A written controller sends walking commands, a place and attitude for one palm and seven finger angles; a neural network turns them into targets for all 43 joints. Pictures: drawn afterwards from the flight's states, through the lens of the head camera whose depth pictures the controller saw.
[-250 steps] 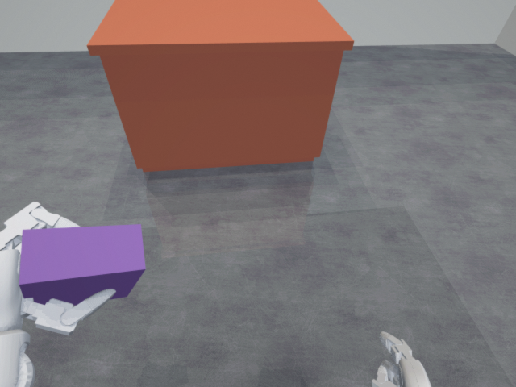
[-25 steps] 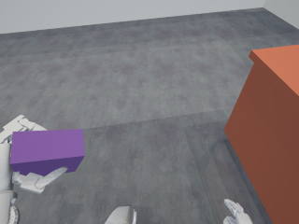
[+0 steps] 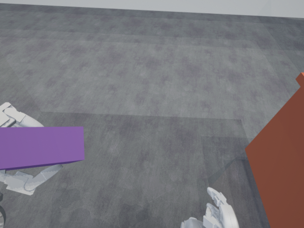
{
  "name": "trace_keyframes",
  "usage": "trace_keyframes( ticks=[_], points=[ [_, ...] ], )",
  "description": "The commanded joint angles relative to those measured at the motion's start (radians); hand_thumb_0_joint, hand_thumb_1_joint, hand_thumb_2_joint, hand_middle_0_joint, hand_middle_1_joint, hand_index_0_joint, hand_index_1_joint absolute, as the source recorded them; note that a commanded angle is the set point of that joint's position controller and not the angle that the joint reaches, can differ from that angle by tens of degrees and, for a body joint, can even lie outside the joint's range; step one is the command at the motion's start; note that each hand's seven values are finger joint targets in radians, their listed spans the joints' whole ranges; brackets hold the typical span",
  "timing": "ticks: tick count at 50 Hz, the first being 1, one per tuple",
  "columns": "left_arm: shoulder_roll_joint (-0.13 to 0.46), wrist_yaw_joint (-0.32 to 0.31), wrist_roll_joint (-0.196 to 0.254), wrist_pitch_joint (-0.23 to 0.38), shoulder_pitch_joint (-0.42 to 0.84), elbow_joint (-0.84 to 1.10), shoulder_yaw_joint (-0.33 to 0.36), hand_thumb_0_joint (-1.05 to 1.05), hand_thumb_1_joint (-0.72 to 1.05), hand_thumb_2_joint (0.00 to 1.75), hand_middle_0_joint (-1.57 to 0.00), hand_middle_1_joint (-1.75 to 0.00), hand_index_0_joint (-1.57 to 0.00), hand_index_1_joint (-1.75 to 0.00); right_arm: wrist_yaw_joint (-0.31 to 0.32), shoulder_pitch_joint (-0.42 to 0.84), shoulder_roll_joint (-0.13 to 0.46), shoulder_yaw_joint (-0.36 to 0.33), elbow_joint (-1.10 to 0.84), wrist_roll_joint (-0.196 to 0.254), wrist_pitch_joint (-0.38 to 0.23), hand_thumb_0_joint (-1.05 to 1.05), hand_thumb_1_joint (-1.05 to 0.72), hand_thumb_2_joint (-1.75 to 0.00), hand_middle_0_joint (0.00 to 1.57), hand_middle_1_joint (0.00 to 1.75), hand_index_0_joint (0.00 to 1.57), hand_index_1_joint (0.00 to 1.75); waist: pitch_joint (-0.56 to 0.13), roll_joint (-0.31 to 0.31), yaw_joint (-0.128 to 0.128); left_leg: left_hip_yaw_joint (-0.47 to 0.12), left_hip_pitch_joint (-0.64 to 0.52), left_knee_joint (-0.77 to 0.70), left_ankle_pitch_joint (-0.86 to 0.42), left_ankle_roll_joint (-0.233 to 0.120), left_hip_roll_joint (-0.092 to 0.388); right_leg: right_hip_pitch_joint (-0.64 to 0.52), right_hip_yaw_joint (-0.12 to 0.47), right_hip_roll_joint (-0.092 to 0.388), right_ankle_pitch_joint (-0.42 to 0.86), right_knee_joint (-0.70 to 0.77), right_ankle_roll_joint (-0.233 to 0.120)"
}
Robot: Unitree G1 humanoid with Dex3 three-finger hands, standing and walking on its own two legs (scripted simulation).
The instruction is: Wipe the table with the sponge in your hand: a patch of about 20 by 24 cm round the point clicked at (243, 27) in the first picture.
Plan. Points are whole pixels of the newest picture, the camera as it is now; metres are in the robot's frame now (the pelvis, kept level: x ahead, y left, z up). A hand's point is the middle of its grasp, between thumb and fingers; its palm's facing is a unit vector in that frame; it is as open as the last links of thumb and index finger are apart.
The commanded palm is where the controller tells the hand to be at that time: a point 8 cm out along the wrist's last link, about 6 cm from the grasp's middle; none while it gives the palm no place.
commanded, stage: walk to a spot facing it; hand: left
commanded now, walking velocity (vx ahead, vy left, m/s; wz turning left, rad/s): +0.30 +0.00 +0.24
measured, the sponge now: (52, 148) +0.22 +0.20 +0.18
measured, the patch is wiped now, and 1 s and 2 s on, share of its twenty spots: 0.00 0.00 0.00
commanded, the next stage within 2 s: turn to face it in 0.38 s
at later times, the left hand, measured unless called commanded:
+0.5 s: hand (38, 122) +0.27 +0.25 +0.18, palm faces +0.54 -0.70 -0.46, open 9.9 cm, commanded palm +0.20 +0.29 +0.18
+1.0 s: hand (97, 100) +0.35 +0.16 +0.16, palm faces +0.45 -0.78 -0.44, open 9.9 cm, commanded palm +0.28 +0.21 +0.18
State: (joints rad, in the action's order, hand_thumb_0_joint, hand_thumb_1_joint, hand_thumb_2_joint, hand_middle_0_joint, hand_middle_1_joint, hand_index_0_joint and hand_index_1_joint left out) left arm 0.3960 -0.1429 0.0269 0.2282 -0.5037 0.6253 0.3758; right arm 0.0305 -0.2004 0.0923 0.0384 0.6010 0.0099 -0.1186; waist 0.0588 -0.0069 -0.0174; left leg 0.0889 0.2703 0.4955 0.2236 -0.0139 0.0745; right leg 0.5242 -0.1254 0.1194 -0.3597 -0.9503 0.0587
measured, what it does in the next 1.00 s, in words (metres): walks ahead: right foot, then left foot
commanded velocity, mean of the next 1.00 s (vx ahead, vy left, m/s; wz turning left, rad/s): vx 0.10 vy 0.00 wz -0.09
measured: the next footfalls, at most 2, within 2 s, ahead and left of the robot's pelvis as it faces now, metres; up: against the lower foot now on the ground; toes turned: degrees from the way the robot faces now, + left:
right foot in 0.14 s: +0.11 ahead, -0.15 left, +0.00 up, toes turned -7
left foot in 0.48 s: +0.18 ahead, +0.12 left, +0.00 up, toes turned +22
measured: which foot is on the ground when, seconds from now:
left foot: down 0.00-0.14, up 0.16-0.46, down 0.48-0.86, up 0.88-1.00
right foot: up 0.00-0.12, down 0.14-0.48, up 0.50-0.82, down 0.84-1.00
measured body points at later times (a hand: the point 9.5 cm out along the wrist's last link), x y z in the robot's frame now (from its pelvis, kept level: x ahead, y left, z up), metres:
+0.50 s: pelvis +0.10 -0.02 -0.02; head +0.14 +0.00 +0.42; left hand +0.23 +0.28 +0.20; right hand +0.31 -0.27 -0.09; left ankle +0.14 +0.11 -0.75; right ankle +0.07 -0.14 -0.73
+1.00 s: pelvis +0.14 -0.08 -0.01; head +0.19 -0.11 +0.44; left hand +0.32 +0.20 +0.19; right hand +0.36 -0.28 -0.11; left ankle +0.10 +0.07 -0.65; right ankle +0.19 -0.13 -0.74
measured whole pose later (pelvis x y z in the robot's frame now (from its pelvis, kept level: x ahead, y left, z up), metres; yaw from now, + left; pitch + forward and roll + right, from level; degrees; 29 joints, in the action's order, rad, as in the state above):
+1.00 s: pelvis +0.14 -0.08 -0.01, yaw +3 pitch +0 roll +3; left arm 0.32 -0.15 0.04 0.16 -0.41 0.48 0.34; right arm 0.03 -0.09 0.21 0.02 0.60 0.00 -0.05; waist 0.10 -0.03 -0.03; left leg 0.04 0.48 1.16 0.46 0.09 0.06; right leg 0.35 -0.07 -0.02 -0.26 -0.60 -0.10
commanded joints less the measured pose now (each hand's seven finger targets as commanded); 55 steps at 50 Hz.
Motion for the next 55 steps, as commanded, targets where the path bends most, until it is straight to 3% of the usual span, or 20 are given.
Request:
trace_keyframes(
  ticks=[1, 5, 6, 7, 8, 11, 15, 19, 22, 23, 24, 25, 27, 32, 40, 41, 43, 45, 47, 55],
  points=[
    [0.096, -0.015, 0.008, 0.048, 0.098, 0.053, 0.080, 0.00, 0.10, 1.30, -1.20, -1.60, -1.20, -1.60, 0.042, 0.062, 0.210, -0.084, -0.107, -0.005, -0.050, 0.00, -0.90, -0.90, 0.20, 0.30, 0.20, 0.30, -0.112, -0.188, 0.008, -0.162, 0.014, -0.248, 0.168, -0.149, 0.200, -0.168, -0.047, -0.049, -0.019, 0.205, 0.014],
    [0.083, -0.015, -0.009, 0.009, 0.200, -0.004, 0.027, 0.00, 0.10, 1.30, -1.20, -1.60, -1.20, -1.60, 0.053, 0.078, 0.198, -0.068, -0.099, -0.001, -0.025, 0.00, -0.90, -0.90, 0.20, 0.30, 0.20, 0.30, -0.120, -0.092, 0.004, -0.109, 0.084, 0.018, 0.268, -0.085, 0.108, -0.393, -0.039, -0.064, 0.008, 0.509, -0.008],
    [0.120, -0.020, -0.017, 0.006, 0.234, 0.016, 0.042, 0.00, 0.10, 1.30, -1.20, -1.60, -1.20, -1.60, 0.050, 0.075, 0.177, -0.062, -0.101, 0.001, -0.019, 0.00, -0.90, -0.90, 0.20, 0.30, 0.20, 0.30, -0.136, 0.073, 0.004, -0.053, 0.210, 0.264, 0.281, -0.055, 0.049, -0.483, 0.162, 0.089, -0.065, 0.621, -0.070],
    [0.191, -0.029, -0.017, -0.001, 0.241, 0.023, 0.085, 0.00, 0.10, 1.30, -1.20, -1.60, -1.20, -1.60, 0.049, 0.093, 0.165, -0.056, -0.116, -0.002, -0.017, 0.00, -0.90, -0.90, 0.20, 0.30, 0.20, 0.30, -0.128, 0.333, -0.010, 0.002, 0.436, 0.573, 0.378, 0.000, -0.077, -0.585, 0.529, 0.325, -0.007, 0.707, -0.189],
    [0.191, -0.032, -0.002, 0.000, 0.268, 0.037, 0.092, 0.00, 0.10, 1.30, -1.20, -1.60, -1.20, -1.60, 0.045, 0.126, 0.207, -0.071, -0.120, -0.010, -0.031, 0.00, -0.90, -0.90, 0.20, 0.30, 0.20, 0.30, -0.110, 0.314, -0.017, -0.109, 0.450, 0.720, 0.310, 0.015, -0.046, -0.496, 0.586, 0.383, -0.056, 0.747, -0.209],
    [0.186, -0.024, 0.001, 0.032, 0.171, 0.124, 0.110, 0.00, 0.10, 1.30, -1.20, -1.60, -1.20, -1.60, 0.034, 0.155, 0.198, -0.066, -0.105, -0.009, -0.006, 0.00, -0.90, -0.90, 0.20, 0.30, 0.20, 0.30, -0.056, 0.102, -0.008, -0.110, 0.456, 0.818, 0.192, 0.049, 0.013, -0.452, 0.312, 0.326, 0.169, 0.689, -0.204],
    [0.198, -0.041, 0.003, 0.042, 0.087, 0.176, 0.155, 0.00, 0.10, 1.30, -1.20, -1.60, -1.20, -1.60, 0.040, 0.131, 0.191, -0.080, -0.139, -0.012, 0.017, 0.00, -0.90, -0.90, 0.20, 0.30, 0.20, 0.30, -0.098, 0.129, 0.007, -0.017, 0.281, 0.498, 0.165, 0.051, 0.037, -0.429, 0.040, 0.275, 0.442, 0.615, -0.168],
    [0.182, -0.067, 0.016, 0.033, 0.002, 0.207, 0.182, 0.00, 0.10, 1.30, -1.20, -1.60, -1.20, -1.60, 0.030, 0.093, 0.180, -0.093, -0.195, -0.017, 0.023, 0.00, -0.90, -0.90, 0.20, 0.30, 0.20, 0.30, -0.138, 0.154, -0.027, 0.109, 0.188, 0.221, 0.158, 0.042, -0.008, -0.462, 0.007, 0.275, 0.569, 0.529, -0.175],
    [0.165, -0.075, 0.023, 0.028, 0.022, 0.212, 0.164, 0.00, 0.10, 1.30, -1.20, -1.60, -1.20, -1.60, 0.034, 0.041, 0.190, -0.110, -0.194, -0.014, 0.027, 0.00, -0.90, -0.90, 0.20, 0.30, 0.20, 0.30, -0.213, 0.115, 0.032, 0.174, -0.054, 0.017, 0.011, 0.039, -0.090, -0.395, -0.087, 0.219, 0.589, 0.258, -0.104],
    [0.162, -0.074, 0.023, 0.041, 0.044, 0.231, 0.157, 0.00, 0.10, 1.30, -1.20, -1.60, -1.20, -1.60, 0.039, 0.027, 0.206, -0.119, -0.196, -0.008, 0.026, 0.00, -0.90, -0.90, 0.20, 0.30, 0.20, 0.30, -0.259, -0.025, 0.055, 0.084, -0.232, -0.029, -0.041, 0.000, -0.046, -0.263, -0.102, 0.177, 0.498, 0.037, -0.061],
    [0.148, -0.073, 0.026, 0.063, 0.039, 0.239, 0.153, 0.00, 0.10, 1.30, -1.20, -1.60, -1.20, -1.60, 0.037, 0.043, 0.229, -0.124, -0.199, -0.009, 0.021, 0.00, -0.90, -0.90, 0.20, 0.30, 0.20, 0.30, -0.271, -0.316, 0.046, -0.303, -0.358, -0.070, -0.393, -0.142, 0.212, -0.027, -0.097, 0.009, -0.062, -0.231, 0.007],
    [0.154, -0.070, 0.015, 0.085, 0.079, 0.240, 0.131, 0.00, 0.10, 1.30, -1.20, -1.60, -1.20, -1.60, 0.025, 0.041, 0.234, -0.116, -0.195, 0.000, 0.008, 0.00, -0.90, -0.90, 0.20, 0.30, 0.20, 0.30, -0.259, -0.338, 0.038, -0.565, -0.369, -0.100, -0.663, -0.237, 0.368, 0.081, 0.013, -0.055, -0.335, -0.369, -0.013],
    [0.211, -0.045, 0.006, 0.073, 0.063, 0.156, 0.182, 0.00, 0.10, 1.30, -1.20, -1.60, -1.20, -1.60, 0.019, 0.046, 0.257, -0.132, -0.159, 0.012, 0.013, 0.00, -0.90, -0.90, 0.20, 0.30, 0.20, 0.30, -0.244, -0.176, 0.034, -0.478, -0.257, -0.103, -0.417, -0.259, 0.376, 0.132, 0.126, 0.005, -0.213, -0.413, -0.016],
    [0.153, -0.029, 0.010, 0.077, 0.085, 0.313, 0.116, 0.00, 0.10, 1.30, -1.20, -1.60, -1.20, -1.60, 0.013, 0.083, 0.215, -0.092, -0.144, -0.003, -0.029, 0.00, -0.90, -0.90, 0.20, 0.30, 0.20, 0.30, -0.216, -0.287, 0.011, -0.092, -0.088, -0.150, -0.323, -0.130, 0.245, -0.058, 0.046, -0.025, -0.028, -0.040, -0.013],
    [0.096, -0.010, 0.003, 0.006, 0.194, 0.008, 0.064, 0.00, 0.10, 1.30, -1.20, -1.60, -1.20, -1.60, 0.019, 0.081, 0.211, -0.078, -0.144, -0.003, -0.040, 0.00, -0.90, -0.90, 0.20, 0.30, 0.20, 0.30, -0.143, -0.137, -0.006, 0.051, -0.009, 0.015, -0.009, -0.018, 0.262, -0.277, -0.030, -0.104, 0.087, 0.382, 0.006],
    [0.102, -0.007, -0.001, 0.005, 0.238, 0.007, 0.051, 0.00, 0.10, 1.30, -1.20, -1.60, -1.20, -1.60, 0.016, 0.075, 0.205, -0.074, -0.143, -0.001, -0.036, 0.00, -0.90, -0.90, 0.20, 0.30, 0.20, 0.30, -0.128, -0.055, 0.001, 0.062, 0.022, 0.126, 0.059, 0.007, 0.219, -0.295, 0.032, -0.067, 0.161, 0.467, -0.015],
    [0.167, -0.015, 0.008, -0.005, 0.254, -0.003, 0.091, 0.00, 0.10, 1.30, -1.20, -1.60, -1.20, -1.60, 0.011, 0.103, 0.173, -0.065, -0.179, 0.002, -0.033, 0.00, -0.90, -0.90, 0.20, 0.30, 0.20, 0.30, -0.139, 0.384, -0.015, 0.039, 0.274, 0.561, 0.422, 0.088, -0.024, -0.350, 0.596, 0.227, 0.568, 0.626, -0.186],
    [0.181, -0.022, 0.020, -0.006, 0.212, 0.060, 0.113, 0.00, 0.10, 1.30, -1.20, -1.60, -1.20, -1.60, 0.005, 0.141, 0.178, -0.057, -0.161, -0.004, -0.015, 0.00, -0.90, -0.90, 0.20, 0.30, 0.20, 0.30, -0.170, 0.209, -0.009, -0.111, 0.310, 0.740, 0.307, 0.098, -0.002, -0.395, 0.609, 0.237, 0.550, 0.616, -0.214],
    [0.166, -0.028, 0.025, 0.023, 0.152, 0.145, 0.120, 0.00, 0.10, 1.30, -1.20, -1.60, -1.20, -1.60, 0.003, 0.143, 0.161, -0.038, -0.152, -0.009, 0.010, 0.00, -0.90, -0.90, 0.20, 0.30, 0.20, 0.30, -0.229, 0.094, -0.002, -0.100, 0.330, 0.749, 0.247, 0.110, -0.003, -0.494, 0.428, 0.166, 0.691, 0.527, -0.214],
    [0.182, -0.040, 0.045, 0.035, -0.052, 0.097, 0.190, 0.00, 0.10, 1.30, -1.20, -1.60, -1.20, -1.60, 0.001, 0.138, 0.208, -0.080, -0.185, -0.006, 0.071, 0.00, -0.90, -0.90, 0.20, 0.30, 0.20, 0.30, -0.260, 0.068, -0.014, -0.066, 0.228, 0.428, 0.211, 0.104, -0.030, -0.484, 0.440, 0.113, 0.597, 0.572, -0.213]
  ],
)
